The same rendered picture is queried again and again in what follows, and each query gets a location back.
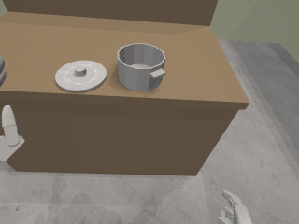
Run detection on table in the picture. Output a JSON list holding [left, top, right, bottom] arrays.
[[0, 0, 249, 176]]

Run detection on pot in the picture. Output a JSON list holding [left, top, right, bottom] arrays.
[[117, 43, 166, 91]]

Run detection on left robot hand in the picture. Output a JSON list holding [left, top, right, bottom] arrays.
[[0, 56, 25, 162]]

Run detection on right robot hand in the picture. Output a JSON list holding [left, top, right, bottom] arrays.
[[218, 189, 253, 224]]

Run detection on knob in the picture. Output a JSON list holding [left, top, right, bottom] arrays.
[[74, 64, 87, 76]]

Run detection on lid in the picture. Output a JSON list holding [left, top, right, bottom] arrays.
[[55, 60, 107, 92]]

